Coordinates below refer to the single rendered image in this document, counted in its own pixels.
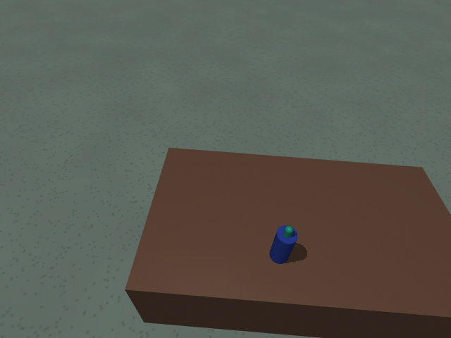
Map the bottle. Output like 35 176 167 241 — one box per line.
269 225 298 264

